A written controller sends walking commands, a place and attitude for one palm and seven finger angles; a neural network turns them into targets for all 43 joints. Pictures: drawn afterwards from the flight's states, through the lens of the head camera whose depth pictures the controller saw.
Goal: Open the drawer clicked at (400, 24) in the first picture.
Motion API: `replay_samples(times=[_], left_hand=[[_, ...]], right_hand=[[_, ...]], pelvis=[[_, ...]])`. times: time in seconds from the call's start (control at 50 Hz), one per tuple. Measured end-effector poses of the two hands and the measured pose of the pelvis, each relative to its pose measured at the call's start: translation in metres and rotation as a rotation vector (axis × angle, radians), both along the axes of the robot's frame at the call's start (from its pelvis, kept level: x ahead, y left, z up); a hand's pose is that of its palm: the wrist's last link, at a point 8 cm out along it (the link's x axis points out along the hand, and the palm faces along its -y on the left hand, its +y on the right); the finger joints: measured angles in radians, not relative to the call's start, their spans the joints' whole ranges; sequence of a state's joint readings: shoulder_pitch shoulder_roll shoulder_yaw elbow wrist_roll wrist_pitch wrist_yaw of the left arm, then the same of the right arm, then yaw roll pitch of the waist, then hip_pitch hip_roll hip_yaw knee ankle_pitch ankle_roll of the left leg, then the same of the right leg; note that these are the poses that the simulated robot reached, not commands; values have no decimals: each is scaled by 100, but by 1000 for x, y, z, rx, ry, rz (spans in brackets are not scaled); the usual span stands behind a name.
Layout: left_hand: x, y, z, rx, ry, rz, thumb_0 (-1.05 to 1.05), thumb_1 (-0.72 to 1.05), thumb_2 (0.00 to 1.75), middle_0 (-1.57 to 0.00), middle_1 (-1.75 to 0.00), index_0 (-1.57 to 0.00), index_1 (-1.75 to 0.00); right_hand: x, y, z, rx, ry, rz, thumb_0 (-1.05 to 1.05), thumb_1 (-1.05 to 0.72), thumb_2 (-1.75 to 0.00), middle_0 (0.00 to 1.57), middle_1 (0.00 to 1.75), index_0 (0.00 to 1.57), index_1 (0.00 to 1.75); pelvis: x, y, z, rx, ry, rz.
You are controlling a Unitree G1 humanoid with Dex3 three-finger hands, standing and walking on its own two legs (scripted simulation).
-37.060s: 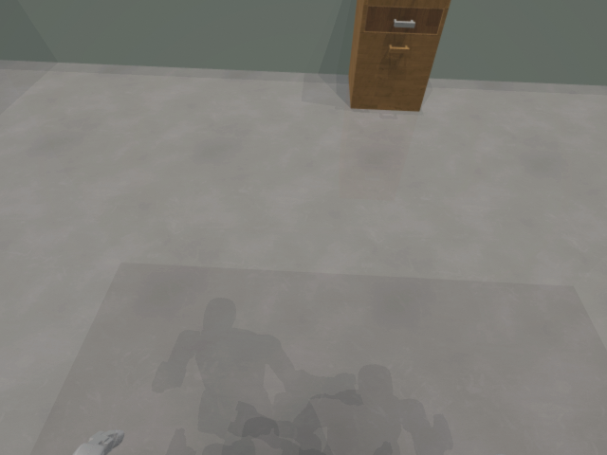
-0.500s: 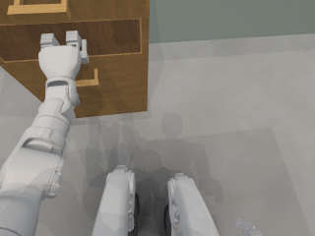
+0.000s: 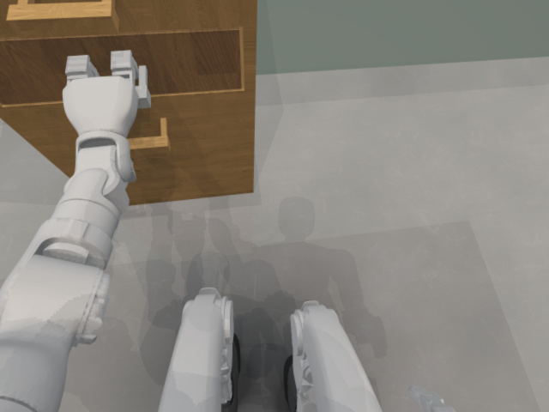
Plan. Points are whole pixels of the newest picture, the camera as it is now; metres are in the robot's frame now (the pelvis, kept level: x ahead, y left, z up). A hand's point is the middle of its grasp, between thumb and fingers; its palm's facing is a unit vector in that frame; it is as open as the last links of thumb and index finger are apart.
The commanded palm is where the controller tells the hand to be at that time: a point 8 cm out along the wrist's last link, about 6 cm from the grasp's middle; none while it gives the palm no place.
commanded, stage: re-aim the fingers above the handle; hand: left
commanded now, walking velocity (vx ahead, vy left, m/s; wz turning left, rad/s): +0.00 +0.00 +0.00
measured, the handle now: (112, 87) +0.57 +0.26 +0.01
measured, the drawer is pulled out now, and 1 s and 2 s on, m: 0.00 0.00 0.00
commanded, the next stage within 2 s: lower the fingers behind the handle in 1.10 s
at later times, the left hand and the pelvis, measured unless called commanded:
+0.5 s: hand (116, 124) +0.52 +0.25 -0.01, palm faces +0.04 +0.03 -1.00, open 14.8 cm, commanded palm +0.49 +0.22 -0.03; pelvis +0.00 +0.00 +0.00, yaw +0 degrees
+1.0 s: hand (116, 124) +0.52 +0.25 -0.01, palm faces +0.03 +0.03 -1.00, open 14.8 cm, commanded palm +0.48 +0.23 -0.03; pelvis +0.00 -0.01 +0.00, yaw +0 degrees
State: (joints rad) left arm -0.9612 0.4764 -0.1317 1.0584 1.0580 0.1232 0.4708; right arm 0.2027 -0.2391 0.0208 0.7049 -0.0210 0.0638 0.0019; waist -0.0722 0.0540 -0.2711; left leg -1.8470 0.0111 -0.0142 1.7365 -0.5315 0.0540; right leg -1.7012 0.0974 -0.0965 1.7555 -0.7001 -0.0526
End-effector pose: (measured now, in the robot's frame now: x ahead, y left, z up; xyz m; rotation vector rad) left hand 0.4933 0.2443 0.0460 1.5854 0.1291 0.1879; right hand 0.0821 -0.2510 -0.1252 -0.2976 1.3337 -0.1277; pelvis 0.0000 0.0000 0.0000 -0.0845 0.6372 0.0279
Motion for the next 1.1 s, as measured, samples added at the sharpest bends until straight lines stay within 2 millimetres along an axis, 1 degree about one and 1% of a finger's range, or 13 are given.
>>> replay_samples(times=[0.34, 0.58, 1.1], left_hand=[[0, 1, 0, 6, -4, -9, 0, -49, 30, -18, -126, -11, -121], [0, 1, -1, 7, -5, -12, 0, -49, 30, -18, -126, -11, -121], [0, 2, 0, 0, 3, -18, 0, -49, 30, -17, -127, -11, -119]], right_hand=[[-4, -3, -3, -7, -18, -6, 0, -91, -90, 21, 30, 20, 30], [-7, -7, -4, -8, -9, -9, 0, -91, -90, 21, 30, 20, 30], [3, -9, -6, 15, -6, -11, 0, -91, -90, 20, 30, 20, 30]], pelvis=[[-4, -2, -4, 4, -3, -8], [-3, -4, -4, 8, 0, -11], [4, -7, 0, 17, 8, -20]])
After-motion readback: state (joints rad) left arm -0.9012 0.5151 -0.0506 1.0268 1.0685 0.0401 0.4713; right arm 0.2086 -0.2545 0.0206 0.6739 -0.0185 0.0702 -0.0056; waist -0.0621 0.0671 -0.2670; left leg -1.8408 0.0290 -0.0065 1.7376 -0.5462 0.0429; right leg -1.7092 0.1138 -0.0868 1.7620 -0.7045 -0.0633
